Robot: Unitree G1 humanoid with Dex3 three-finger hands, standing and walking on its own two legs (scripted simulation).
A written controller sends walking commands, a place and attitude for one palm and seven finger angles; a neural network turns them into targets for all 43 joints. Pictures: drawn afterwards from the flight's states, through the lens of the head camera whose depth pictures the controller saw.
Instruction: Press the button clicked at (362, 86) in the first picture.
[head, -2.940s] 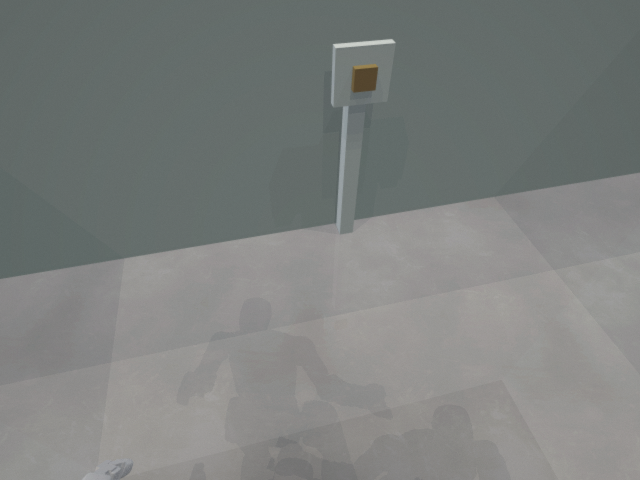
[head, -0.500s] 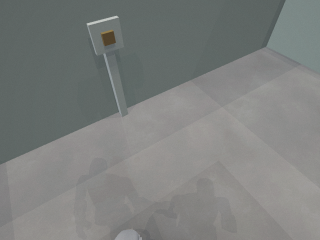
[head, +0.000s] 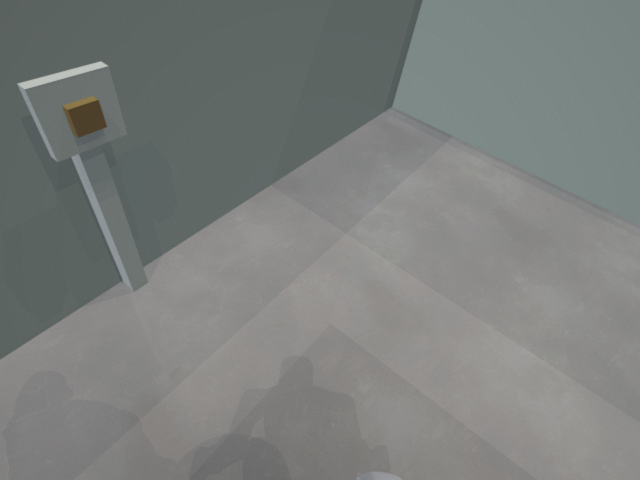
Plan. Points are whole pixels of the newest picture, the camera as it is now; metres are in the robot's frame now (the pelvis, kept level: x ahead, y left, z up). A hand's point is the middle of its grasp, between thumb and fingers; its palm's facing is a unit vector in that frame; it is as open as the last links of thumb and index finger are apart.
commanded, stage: walk to a spot facing it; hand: left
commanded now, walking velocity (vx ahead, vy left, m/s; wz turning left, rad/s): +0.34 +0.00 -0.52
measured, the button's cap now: (84, 116) +0.82 +0.61 -0.06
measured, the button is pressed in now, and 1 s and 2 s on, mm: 0 0 0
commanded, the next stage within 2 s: turn to face it in 1.18 s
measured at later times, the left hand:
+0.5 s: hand (279, 358) +0.36 +0.08 -0.20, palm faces -0.28 -0.96 -0.09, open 7.3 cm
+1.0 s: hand (262, 308) +0.46 +0.13 -0.20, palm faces -0.32 -0.94 -0.14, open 7.4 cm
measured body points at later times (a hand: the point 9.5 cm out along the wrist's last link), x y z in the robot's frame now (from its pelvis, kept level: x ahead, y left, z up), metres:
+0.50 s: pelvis +0.21 -0.03 -0.03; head +0.25 -0.02 +0.42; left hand +0.37 +0.13 -0.19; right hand +0.02 -0.17 -0.16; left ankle +0.05 +0.09 -0.64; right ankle +0.23 -0.08 -0.75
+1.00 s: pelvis +0.46 -0.05 -0.02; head +0.49 -0.03 +0.43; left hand +0.48 +0.18 -0.19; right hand +0.48 -0.30 -0.15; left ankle +0.56 +0.01 -0.74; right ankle +0.29 -0.09 -0.65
